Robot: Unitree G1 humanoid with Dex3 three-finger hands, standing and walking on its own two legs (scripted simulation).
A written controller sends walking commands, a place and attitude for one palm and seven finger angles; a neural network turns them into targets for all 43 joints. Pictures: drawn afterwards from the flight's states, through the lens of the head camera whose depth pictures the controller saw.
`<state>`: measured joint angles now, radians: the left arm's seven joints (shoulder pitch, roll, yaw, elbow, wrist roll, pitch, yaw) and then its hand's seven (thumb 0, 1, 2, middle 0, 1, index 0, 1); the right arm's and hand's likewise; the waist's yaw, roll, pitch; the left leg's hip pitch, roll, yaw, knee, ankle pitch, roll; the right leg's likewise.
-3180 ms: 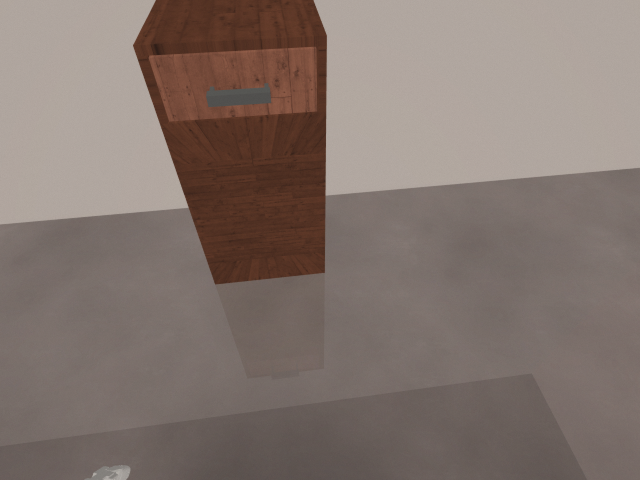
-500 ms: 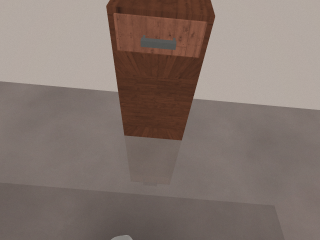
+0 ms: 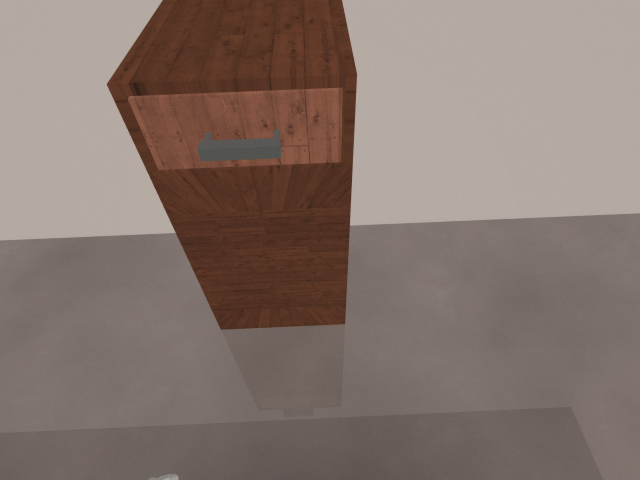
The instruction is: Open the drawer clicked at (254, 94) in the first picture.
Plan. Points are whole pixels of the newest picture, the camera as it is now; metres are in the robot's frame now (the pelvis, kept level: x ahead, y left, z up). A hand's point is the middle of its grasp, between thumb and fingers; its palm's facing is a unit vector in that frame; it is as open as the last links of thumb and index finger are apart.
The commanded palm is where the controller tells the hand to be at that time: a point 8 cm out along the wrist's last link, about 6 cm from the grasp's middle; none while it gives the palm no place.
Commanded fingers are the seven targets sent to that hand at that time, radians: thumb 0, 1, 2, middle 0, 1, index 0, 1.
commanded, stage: take the last steps up to it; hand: left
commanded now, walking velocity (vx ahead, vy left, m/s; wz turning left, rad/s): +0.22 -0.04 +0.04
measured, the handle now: (241, 142) +0.68 +0.17 +0.04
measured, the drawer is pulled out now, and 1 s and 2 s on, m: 0.00 0.00 0.00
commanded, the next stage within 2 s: come to a stop and stand still in 0.16 s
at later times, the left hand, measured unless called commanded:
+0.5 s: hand out of the picture +0.14 +0.18 -0.17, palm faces +0.07 -0.99 -0.12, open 7.4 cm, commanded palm none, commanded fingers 0.00 0.90 0.90 -0.20 -0.30 -0.20 -0.30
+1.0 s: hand (231, 447) +0.19 +0.14 -0.13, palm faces +0.06 -0.96 -0.26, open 7.4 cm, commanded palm none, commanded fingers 0.00 0.90 0.90 -0.20 -0.30 -0.20 -0.30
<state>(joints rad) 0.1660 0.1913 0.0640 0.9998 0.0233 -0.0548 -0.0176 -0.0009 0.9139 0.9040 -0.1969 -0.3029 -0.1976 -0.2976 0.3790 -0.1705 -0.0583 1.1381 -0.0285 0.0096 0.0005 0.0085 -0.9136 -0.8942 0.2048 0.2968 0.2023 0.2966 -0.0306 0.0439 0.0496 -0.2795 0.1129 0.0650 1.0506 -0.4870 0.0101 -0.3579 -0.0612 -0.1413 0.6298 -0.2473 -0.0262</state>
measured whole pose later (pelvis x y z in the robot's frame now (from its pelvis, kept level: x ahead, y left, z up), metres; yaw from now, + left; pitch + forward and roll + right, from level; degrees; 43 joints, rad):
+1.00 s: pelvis +0.13 -0.04 +0.02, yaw +1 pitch -1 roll +2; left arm 0.20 0.15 0.03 0.97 0.03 0.02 0.02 0.00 0.90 0.90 -0.20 -0.30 -0.20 -0.30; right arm 0.22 -0.23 -0.08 1.02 -0.03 0.08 0.01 0.01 -0.91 -0.89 0.20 0.30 0.20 0.30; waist 0.01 0.04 0.06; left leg -0.41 0.01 0.01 1.04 -0.37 -0.05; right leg -0.26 -0.09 -0.07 0.51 -0.22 0.00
